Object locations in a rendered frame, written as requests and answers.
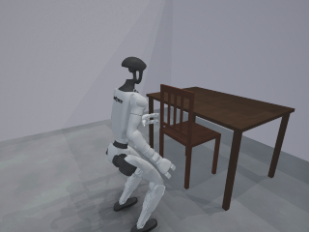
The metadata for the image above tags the table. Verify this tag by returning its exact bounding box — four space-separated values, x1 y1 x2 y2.
146 86 295 211

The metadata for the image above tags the robot right upper arm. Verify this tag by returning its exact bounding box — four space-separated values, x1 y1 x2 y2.
126 93 148 142

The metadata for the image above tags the robot right forearm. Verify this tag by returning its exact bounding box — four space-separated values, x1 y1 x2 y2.
131 131 162 165

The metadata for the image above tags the chair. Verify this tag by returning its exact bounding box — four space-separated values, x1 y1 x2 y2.
159 84 221 189

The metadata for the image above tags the robot torso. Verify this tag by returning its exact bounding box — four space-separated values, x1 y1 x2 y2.
107 89 140 168

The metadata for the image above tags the left robot shin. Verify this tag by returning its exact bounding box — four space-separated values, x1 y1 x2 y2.
119 173 142 205

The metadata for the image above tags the left robot hand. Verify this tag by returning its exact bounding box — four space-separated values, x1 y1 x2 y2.
141 113 159 127

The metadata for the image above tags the right robot hand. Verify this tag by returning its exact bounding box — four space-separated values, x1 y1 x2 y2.
156 158 176 180

